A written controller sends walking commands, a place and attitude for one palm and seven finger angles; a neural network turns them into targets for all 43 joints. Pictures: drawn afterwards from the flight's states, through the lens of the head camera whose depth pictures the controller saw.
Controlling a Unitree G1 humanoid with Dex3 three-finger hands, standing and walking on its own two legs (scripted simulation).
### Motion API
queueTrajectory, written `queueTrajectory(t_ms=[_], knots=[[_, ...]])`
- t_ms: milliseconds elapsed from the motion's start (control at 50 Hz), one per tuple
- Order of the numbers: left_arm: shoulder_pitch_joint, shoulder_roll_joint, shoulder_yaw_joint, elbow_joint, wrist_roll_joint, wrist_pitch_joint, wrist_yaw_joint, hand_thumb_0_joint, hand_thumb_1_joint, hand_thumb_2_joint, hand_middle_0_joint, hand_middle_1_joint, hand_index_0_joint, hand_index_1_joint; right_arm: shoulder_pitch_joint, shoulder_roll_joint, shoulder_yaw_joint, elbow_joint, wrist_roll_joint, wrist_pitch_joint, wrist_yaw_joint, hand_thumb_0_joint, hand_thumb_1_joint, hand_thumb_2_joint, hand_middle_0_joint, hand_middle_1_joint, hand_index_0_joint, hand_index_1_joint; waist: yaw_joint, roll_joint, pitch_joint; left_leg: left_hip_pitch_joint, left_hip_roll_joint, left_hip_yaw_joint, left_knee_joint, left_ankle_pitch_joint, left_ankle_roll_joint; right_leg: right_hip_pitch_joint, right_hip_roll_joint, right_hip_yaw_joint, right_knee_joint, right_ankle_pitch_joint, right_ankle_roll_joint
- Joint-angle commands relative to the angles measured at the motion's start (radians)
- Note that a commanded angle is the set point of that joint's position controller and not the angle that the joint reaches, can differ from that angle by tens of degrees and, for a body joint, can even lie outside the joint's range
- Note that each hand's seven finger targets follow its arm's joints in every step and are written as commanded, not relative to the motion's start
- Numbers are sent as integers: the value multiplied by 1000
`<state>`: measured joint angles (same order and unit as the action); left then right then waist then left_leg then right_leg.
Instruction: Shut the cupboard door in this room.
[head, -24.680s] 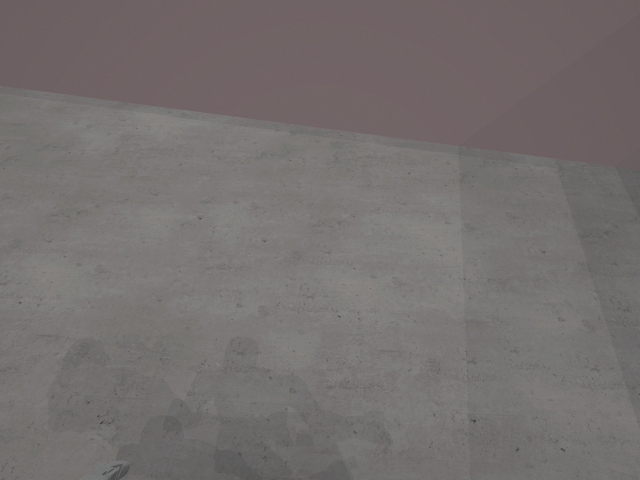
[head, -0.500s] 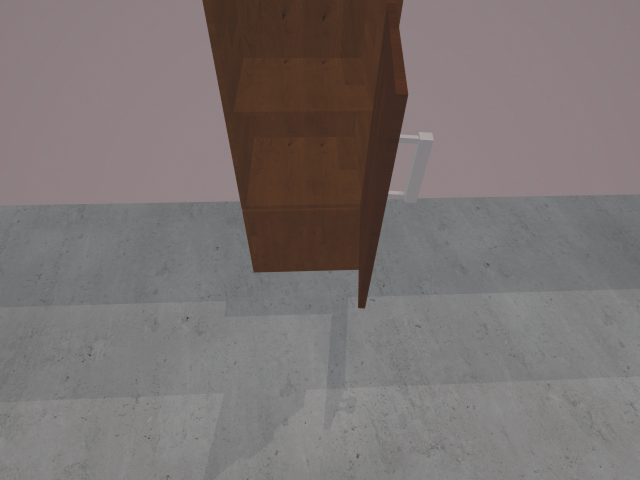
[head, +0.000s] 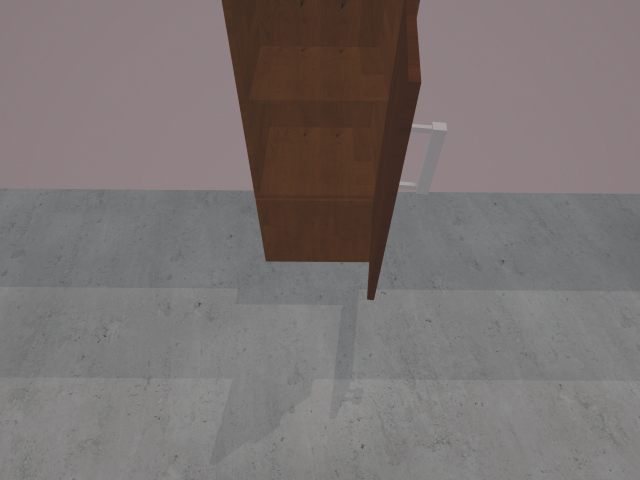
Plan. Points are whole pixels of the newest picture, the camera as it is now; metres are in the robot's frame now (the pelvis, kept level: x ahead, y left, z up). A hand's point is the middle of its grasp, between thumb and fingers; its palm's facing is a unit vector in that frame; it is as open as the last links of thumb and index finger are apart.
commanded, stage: turn or walk to find it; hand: left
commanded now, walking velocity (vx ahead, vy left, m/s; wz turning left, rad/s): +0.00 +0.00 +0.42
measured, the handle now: (418, 159) +0.64 -0.14 +0.03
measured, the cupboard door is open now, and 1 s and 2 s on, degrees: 83 83 83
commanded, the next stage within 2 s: stand and wait in 0.64 s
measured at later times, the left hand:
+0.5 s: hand out of the picture +0.04 +0.21 -0.16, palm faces +0.22 -0.94 -0.26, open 7.4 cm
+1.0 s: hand out of the picture -0.12 +0.09 -0.16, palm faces +0.40 -0.89 -0.23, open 7.4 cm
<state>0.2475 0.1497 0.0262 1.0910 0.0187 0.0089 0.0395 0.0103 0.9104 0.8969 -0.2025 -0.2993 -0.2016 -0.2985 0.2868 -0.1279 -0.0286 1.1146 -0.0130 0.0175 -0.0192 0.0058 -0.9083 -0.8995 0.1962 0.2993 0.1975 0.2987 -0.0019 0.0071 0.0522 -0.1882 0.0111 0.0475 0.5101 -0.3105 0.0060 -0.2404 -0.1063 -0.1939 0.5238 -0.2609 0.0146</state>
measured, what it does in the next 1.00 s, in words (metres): steps on the spot, turning left: right foot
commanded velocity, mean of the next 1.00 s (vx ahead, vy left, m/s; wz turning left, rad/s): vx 0.00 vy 0.00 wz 0.17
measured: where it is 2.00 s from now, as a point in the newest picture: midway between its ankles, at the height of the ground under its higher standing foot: outside the picture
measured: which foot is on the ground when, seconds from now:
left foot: down 0.00-0.60, up 0.62-1.00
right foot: down 0.00-0.20, up 0.22-0.58, down 0.60-1.00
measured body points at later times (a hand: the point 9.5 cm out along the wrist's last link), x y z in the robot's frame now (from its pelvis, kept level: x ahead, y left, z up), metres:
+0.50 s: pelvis -0.02 -0.02 +0.00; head +0.02 -0.01 +0.45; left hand +0.03 +0.26 -0.14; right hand +0.07 -0.25 -0.14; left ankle -0.02 +0.10 -0.74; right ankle -0.01 -0.15 -0.69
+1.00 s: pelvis -0.03 -0.07 +0.01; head +0.01 -0.08 +0.45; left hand -0.14 +0.13 -0.14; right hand +0.13 -0.27 -0.15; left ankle -0.14 +0.05 -0.72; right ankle +0.01 -0.15 -0.74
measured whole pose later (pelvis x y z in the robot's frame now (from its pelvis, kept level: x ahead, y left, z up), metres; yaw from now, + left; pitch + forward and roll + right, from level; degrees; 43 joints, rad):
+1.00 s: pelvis -0.03 -0.07 +0.01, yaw +20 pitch +1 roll +1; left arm 0.33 0.16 0.00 1.06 0.03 -0.01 0.01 0.01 0.90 0.90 -0.20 -0.30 -0.20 -0.30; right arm 0.14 -0.23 -0.04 1.05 -0.01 0.04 -0.01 0.01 -0.91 -0.90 0.19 0.30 0.20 0.30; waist 0.06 0.03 0.05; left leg -0.20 0.04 0.00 0.57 -0.35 -0.04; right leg -0.25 -0.03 -0.12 0.46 -0.23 -0.05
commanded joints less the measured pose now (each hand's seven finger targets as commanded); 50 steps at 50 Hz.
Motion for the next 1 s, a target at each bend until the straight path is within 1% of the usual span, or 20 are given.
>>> queueTrajectory(t_ms=[0,80,120,140,160,180,200,240,280,320,460,540,560,580,600,620,660,720,900,980], knots=[[52,148,43,-63,0,-5,4,0,900,900,-200,-300,-200,-300,22,-116,-32,-84,1,-9,0,0,-900,-900,200,300,200,300,17,-69,-5,-205,76,-78,-12,143,16,89,-137,118,-71,75,-44],[18,205,65,-110,7,-5,4,0,900,900,-200,-300,-200,-300,-3,-101,-44,-129,-3,5,6,0,-900,-900,200,300,200,300,17,-192,-39,-193,46,17,249,-95,-20,22,-311,187,-163,91,-146],[-22,210,70,-134,14,-3,5,0,900,900,-200,-300,-200,-300,-9,-101,-46,-148,-2,7,14,0,-900,-900,200,300,200,300,4,-175,-22,-163,80,32,232,-141,-26,-36,-329,138,-126,129,-145],[-40,208,70,-143,11,-1,0,0,900,900,-200,-300,-200,-300,15,-109,-46,-151,-2,2,18,0,-900,-900,200,300,200,300,-15,-117,-39,-109,84,22,124,-66,-22,-57,-294,90,-48,138,-112],[-51,187,69,-156,4,7,-6,0,900,900,-200,-300,-200,-300,50,-139,-52,-150,-6,-6,20,0,-900,-900,200,300,200,300,-37,16,-47,-52,136,-105,-37,80,15,-134,-198,20,89,39,-45],[-64,128,59,-189,-5,13,-13,0,900,900,-200,-300,-200,-300,74,-227,-67,-160,-15,-14,16,0,-900,-900,200,300,200,300,-51,273,-29,-38,293,-397,-203,214,100,-247,-36,-35,301,-163,42],[-145,134,50,-213,5,21,-6,0,900,900,-200,-300,-200,-300,104,-260,-78,-143,-17,-18,5,0,-900,-900,200,300,200,300,-84,315,-8,-19,365,-538,-285,278,159,-326,9,77,503,-338,40],[-133,135,54,-201,4,17,-12,0,900,900,-200,-300,-200,-300,53,-251,-72,-149,-13,-21,-7,0,-900,-900,200,300,200,300,-38,163,-32,33,321,-448,-224,341,175,-385,4,184,621,-244,33],[-98,138,53,-179,0,13,-18,0,900,900,-200,-300,-200,-300,-2,-230,-63,-169,-10,-27,-9,0,-900,-900,200,300,200,300,-13,112,-69,60,261,-335,-193,403,161,-357,10,189,631,-165,45],[-91,141,49,-179,-2,12,-21,0,900,900,-200,-300,-200,-300,-9,-228,-62,-175,-8,-29,-8,0,-900,-900,200,300,200,300,-12,93,-93,86,233,-300,-184,451,159,-332,22,187,585,-150,55],[-124,138,39,-220,-11,14,-19,0,900,900,-200,-300,-200,-300,-26,-264,-81,-195,-13,-6,4,0,-900,-900,200,300,200,300,-33,162,-88,56,221,-339,-161,437,170,-209,60,178,307,-200,58],[-1,159,46,-196,-15,0,-17,0,900,900,-200,-300,-200,-300,-83,-271,-89,-223,-8,5,13,0,-900,-900,200,300,200,300,21,141,-114,-104,155,-334,-75,350,108,69,87,141,-45,-7,46],[44,198,52,-190,-8,-10,-14,0,900,900,-200,-300,-200,-300,-88,-240,-85,-231,0,5,17,0,-900,-900,200,300,200,300,39,41,-128,-200,97,-290,3,206,56,188,24,189,-178,60,36],[49,290,71,-199,10,-21,-5,0,900,900,-200,-300,-200,-300,-68,-169,-74,-253,7,5,24,0,-900,-900,200,300,200,300,35,-245,-119,-396,-41,-135,212,-67,-26,276,-237,475,-257,57,-53],[25,327,73,-225,2,-16,-6,0,900,900,-200,-300,-200,-300,-102,-200,-80,-272,-2,14,23,0,-900,-900,200,300,200,300,48,-278,-68,-388,-53,-109,417,-262,-42,101,-392,555,-290,95,-149],[-8,298,77,-231,-2,-20,-1,0,900,900,-200,-300,-200,-300,-124,-214,-84,-258,-10,30,21,0,-900,-900,200,300,200,300,39,-276,-32,-370,-22,-152,552,-249,-36,-1,-363,559,-303,56,-173],[-87,226,52,-240,-1,-22,-8,0,900,900,-200,-300,-200,-300,-89,-194,-82,-210,-11,37,31,0,-900,-900,200,300,200,300,-15,-147,31,-357,1,-138,668,-115,-41,-49,-232,376,-262,95,-138],[-56,195,39,-225,1,-35,-8,0,900,900,-200,-300,-200,-300,-50,-174,-68,-174,-6,36,33,0,-900,-900,200,300,200,300,-16,-181,-16,-311,8,-103,647,-31,-63,10,-170,263,-227,257,-124],[113,218,24,-84,8,-43,-16,0,900,900,-200,-300,-200,-300,-141,-150,-26,-134,7,3,9,0,-900,-900,200,300,200,300,56,-200,-75,-107,18,-24,113,-113,-55,152,-142,331,-207,455,-169],[59,188,29,-54,-9,-28,-13,0,900,900,-200,-300,-200,-300,-48,-154,-18,-73,11,-22,-14,0,-900,-900,200,300,200,300,0,-148,-92,113,55,-23,-172,116,-30,45,-88,341,-148,401,-102]])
